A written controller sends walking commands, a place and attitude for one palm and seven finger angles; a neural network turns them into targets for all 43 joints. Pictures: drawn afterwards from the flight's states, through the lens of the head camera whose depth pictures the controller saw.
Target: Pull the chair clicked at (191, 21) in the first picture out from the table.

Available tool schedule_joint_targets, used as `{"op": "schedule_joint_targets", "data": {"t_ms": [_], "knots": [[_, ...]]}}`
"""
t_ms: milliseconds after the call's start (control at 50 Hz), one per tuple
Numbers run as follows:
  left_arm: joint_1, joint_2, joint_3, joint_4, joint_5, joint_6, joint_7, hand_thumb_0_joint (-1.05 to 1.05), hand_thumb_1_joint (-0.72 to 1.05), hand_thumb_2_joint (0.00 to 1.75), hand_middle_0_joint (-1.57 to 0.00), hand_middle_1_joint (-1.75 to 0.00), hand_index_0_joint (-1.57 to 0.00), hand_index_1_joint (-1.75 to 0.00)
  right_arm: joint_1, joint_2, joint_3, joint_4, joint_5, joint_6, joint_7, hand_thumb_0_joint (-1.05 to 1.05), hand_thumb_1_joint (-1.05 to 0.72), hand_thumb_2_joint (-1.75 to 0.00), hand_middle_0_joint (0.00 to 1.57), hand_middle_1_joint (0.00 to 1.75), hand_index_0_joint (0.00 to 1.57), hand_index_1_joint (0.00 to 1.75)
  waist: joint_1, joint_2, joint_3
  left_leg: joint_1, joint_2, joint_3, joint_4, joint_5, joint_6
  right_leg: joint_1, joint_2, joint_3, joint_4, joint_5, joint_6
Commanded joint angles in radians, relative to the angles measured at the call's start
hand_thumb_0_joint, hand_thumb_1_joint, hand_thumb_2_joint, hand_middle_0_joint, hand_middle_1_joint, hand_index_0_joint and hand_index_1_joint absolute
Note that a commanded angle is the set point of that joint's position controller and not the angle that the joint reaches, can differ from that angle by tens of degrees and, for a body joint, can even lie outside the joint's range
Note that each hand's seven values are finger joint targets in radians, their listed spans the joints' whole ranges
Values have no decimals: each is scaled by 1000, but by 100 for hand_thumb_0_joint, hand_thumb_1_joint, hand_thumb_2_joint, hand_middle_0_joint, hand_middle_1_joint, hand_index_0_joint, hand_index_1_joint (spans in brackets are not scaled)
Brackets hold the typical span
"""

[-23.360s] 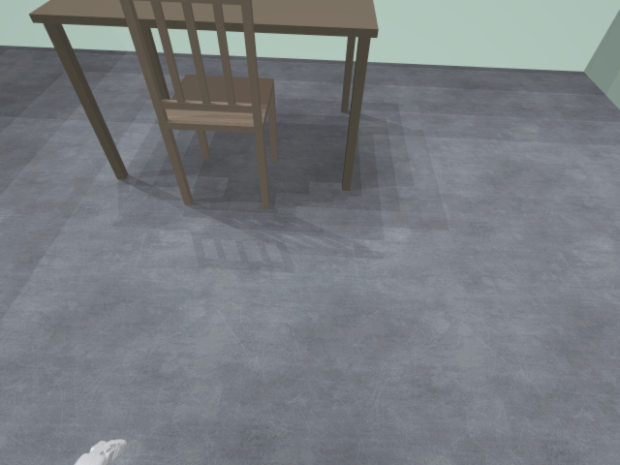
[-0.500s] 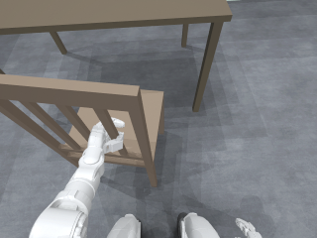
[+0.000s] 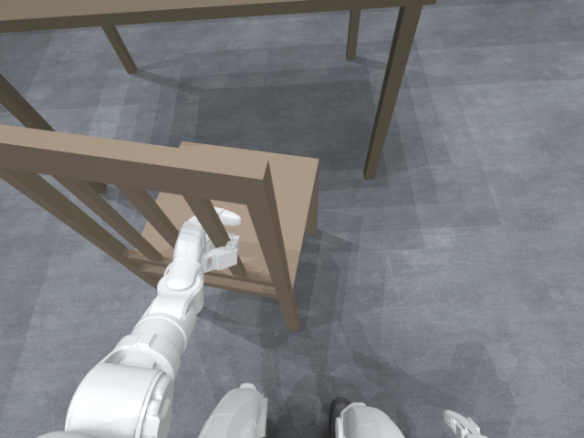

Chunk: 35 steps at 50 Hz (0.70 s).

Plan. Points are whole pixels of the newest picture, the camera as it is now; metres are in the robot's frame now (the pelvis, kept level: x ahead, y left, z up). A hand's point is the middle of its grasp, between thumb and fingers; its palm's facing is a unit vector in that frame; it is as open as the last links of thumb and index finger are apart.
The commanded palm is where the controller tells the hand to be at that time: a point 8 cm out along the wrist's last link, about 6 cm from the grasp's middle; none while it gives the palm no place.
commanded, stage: step backward, pulling the chair out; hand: left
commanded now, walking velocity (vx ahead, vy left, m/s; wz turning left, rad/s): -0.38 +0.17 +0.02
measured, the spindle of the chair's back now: (168, 232) +0.41 +0.23 -0.08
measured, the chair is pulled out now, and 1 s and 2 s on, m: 0.39 0.53 0.53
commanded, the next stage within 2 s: stop walking, hand still on the chair in 0.42 s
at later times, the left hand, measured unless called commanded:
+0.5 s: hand (223, 297) +0.30 +0.12 -0.07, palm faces -0.05 -0.99 -0.16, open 5.7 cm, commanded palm +0.30 +0.17 -0.07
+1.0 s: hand (219, 340) +0.24 +0.12 -0.06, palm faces -0.10 -0.98 -0.14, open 5.6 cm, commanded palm +0.23 +0.17 -0.05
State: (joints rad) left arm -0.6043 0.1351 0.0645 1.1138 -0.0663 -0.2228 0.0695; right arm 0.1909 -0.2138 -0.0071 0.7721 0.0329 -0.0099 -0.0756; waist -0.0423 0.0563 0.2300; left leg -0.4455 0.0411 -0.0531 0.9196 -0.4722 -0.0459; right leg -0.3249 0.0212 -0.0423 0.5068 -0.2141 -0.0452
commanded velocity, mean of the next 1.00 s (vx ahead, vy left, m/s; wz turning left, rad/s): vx -0.10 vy -0.03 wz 0.01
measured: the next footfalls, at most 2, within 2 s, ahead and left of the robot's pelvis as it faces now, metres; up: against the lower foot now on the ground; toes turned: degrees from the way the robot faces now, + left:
left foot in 0.22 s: +0.01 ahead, +0.21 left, +0.00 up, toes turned +1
left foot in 0.70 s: -0.09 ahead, +0.17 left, +0.00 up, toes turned +2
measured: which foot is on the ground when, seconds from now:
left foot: up 0.00-0.20, down 0.22-0.46, up 0.48-0.68, down 0.70-1.00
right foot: down 0.00-1.00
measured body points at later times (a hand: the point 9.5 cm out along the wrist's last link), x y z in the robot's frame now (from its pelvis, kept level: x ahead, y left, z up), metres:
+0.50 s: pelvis -0.06 +0.02 -0.01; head +0.02 -0.02 +0.43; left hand +0.30 +0.17 -0.05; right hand +0.03 -0.21 -0.16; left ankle -0.04 +0.19 -0.72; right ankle -0.01 -0.09 -0.74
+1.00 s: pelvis -0.07 +0.03 +0.00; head -0.04 +0.01 +0.45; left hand +0.24 +0.17 -0.05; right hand +0.01 -0.21 -0.14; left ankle -0.13 +0.17 -0.73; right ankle -0.01 -0.09 -0.74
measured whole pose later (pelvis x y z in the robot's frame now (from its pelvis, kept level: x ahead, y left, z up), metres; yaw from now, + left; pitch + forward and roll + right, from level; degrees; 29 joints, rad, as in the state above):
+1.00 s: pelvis -0.07 +0.03 +0.00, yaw -1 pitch -1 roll +0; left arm -0.32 0.07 -0.07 0.93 -0.04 -0.13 0.07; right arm 0.27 -0.22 0.01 0.70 0.03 0.02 -0.10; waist -0.04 0.04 0.08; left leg -0.12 0.04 0.04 0.50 -0.36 -0.03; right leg -0.33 -0.03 -0.04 0.51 -0.17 0.00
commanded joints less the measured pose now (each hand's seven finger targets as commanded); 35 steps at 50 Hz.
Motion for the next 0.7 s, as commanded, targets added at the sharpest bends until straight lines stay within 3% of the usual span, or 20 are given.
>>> {"op": "schedule_joint_targets", "data": {"t_ms": [0, 20, 120, 160, 200, 220, 240, 280, 300, 360, 400, 420, 440, 460, 500, 520, 560, 600, 640, 680], "knots": [[-238, 184, 7, -192, 51, -26, 19, 0, 90, 90, -50, -145, -50, -145, 21, -125, -28, -104, -4, -34, -24, 0, -90, -90, 20, 30, 20, 30, 25, -75, -568, -17, 12, -53, 53, -61, -14, 402, -393, 222, -19, 945, -137], [-220, 198, 12, -195, 53, -25, 26, 0, 90, 90, -50, -145, -50, -145, 15, -130, -21, -101, -5, -28, -26, 0, -90, -90, 20, 30, 20, 30, 26, -38, -570, 4, 6, -27, -43, -30, -14, 399, -381, 198, -9, 927, -123], [-131, 177, -12, -245, 30, 1, 32, 0, 90, 90, -50, -145, -50, -145, 16, -141, -20, -131, 5, -7, -48, 0, -90, -90, 20, 30, 20, 30, 28, -213, -589, 129, -3, 21, -310, 161, -16, 356, -328, 149, 6, 819, -74], [-142, 148, -55, -293, 21, 10, 25, 0, 90, 90, -50, -145, -50, -145, 34, -152, -27, -146, 4, 7, -57, 0, -90, -90, 20, 30, 20, 30, 9, -187, -607, 274, 50, 37, -467, 438, 7, 285, -257, 90, 51, 673, -12], [-163, 97, -83, -332, 20, 8, 14, 0, 90, 90, -50, -145, -50, -145, 47, -185, -50, -182, 2, 25, -49, 0, -90, -90, 20, 30, 20, 30, 9, 4, -603, 384, 212, -115, -457, 870, 102, 123, -95, 30, 134, 341, 63], [-161, 80, -93, -318, 21, 8, 4, 0, 90, 90, -50, -145, -50, -145, 61, -185, -55, -185, 6, 36, -34, 0, -90, -90, 20, 30, 20, 30, 10, 31, -594, 428, 250, -107, -461, 940, 135, 63, -55, 28, 177, 90, 62], [-183, 49, -113, -320, 21, 7, -5, 0, 90, 90, -50, -145, -50, -145, 79, -174, -57, -184, 6, 41, -21, 0, -90, -90, 20, 30, 20, 30, 2, 44, -566, 445, 250, -83, -455, 953, 142, 23, -34, 27, 161, -49, 61], [-235, 34, -129, -374, 34, 5, -10, 0, 90, 90, -50, -145, -50, -145, 36, -142, -40, -202, -18, 31, -15, 0, -90, -90, 20, 30, 20, 30, -1, 298, -517, 418, 277, -96, -474, 955, 169, -38, -45, 10, 244, -203, 56], [-228, 52, -110, -355, 40, 4, -6, 0, 90, 90, -50, -145, -50, -145, 43, -143, -44, -192, -20, 28, -7, 0, -90, -90, 20, 30, 20, 30, 5, 322, -507, 414, 279, -93, -456, 980, 174, -44, -45, 22, 255, -228, 47], [-209, 69, -92, -297, 40, -5, -9, 0, 90, 90, -50, -145, -50, -145, 84, -157, -55, -174, -10, 24, 5, 0, -90, -90, 20, 30, 20, 30, 1, 199, -512, 427, 258, -70, -369, 935, 139, 44, -45, 31, 62, -69, 45], [-216, 105, -72, -262, 49, -18, -12, 0, 90, 90, -50, -145, -50, -145, 84, -155, -53, -160, 2, 15, -2, 0, -90, -90, 20, 30, 20, 30, 6, 80, -517, 340, 184, 1, -278, 728, 77, 181, -78, 45, -106, 246, 43], [-211, 151, -59, -238, 55, -18, -11, 0, 90, 90, -50, -145, -50, -145, 103, -147, -51, -151, 11, 8, -12, 0, -90, -90, 20, 30, 20, 30, -5, -66, -516, 249, 105, 75, -214, 500, 30, 233, -160, 106, -113, 451, 13], [-210, 191, -34, -194, 48, -9, -6, 0, 90, 90, -50, -145, -50, -145, 75, -136, -55, -150, 22, 2, -22, 0, -90, -90, 20, 30, 20, 30, 6, -241, -521, 127, 19, 83, -106, 52, -4, 233, -290, 236, -124, 500, -59], [-192, 204, -18, -159, 41, 10, -2, 0, 90, 90, -50, -145, -50, -145, 58, -159, -64, -149, 30, -7, -29, 0, -90, -90, 20, 30, 20, 30, 37, -305, -518, 84, -6, 20, 37, -88, 0, 201, -357, 281, -143, 448, -101], [-218, 159, -37, -156, 36, 13, 0, 0, 90, 90, -50, -145, -50, -145, 36, -139, -40, -137, 15, -20, -29, 0, -90, -90, 20, 30, 20, 30, 44, -218, -500, 63, 12, -39, 133, -91, 8, 169, -387, 269, -127, 395, -130], [-205, 181, -24, -341, 39, -2, 6, 0, 90, 90, -50, -145, -50, -145, 20, -130, -32, -165, 3, -26, -24, 0, -90, -90, 20, 30, 20, 30, 38, -115, -528, 98, 6, -41, 48, -69, 15, 206, -378, 252, -84, 489, -134], [-155, 164, -13, -317, 39, 4, 20, 0, 90, 90, -50, -145, -50, -145, 27, -115, -13, -158, 2, -23, -32, 0, -90, -90, 20, 30, 20, 30, 24, -166, -561, 98, -9, 9, -123, -25, 21, 304, -335, 178, -27, 585, -97], [-134, 141, -30, -358, 32, 23, 25, 0, 90, 90, -50, -145, -50, -145, 40, -122, -13, -169, -2, -18, -41, 0, -90, -90, 20, 30, 20, 30, 24, -211, -580, 147, -19, 38, -288, 45, 22, 334, -319, 181, -33, 520, -84], [-130, 131, -46, -390, 23, 37, 26, 0, 90, 90, -50, -145, -50, -145, 55, -130, -16, -168, -6, -11, -53, 0, -90, -90, 20, 30, 20, 30, 13, -164, -569, 260, 1, 55, -514, 221, 32, 302, -278, 156, -4, 376, -43], [-167, 92, -75, -450, 16, 45, 18, 0, 90, 90, -50, -145, -50, -145, 41, -166, -35, -196, -8, -4, -58, 0, -90, -90, 20, 30, 20, 30, 32, -1, -558, 332, 124, -40, -565, 447, 83, 236, -155, 80, 80, 234, 23]]}}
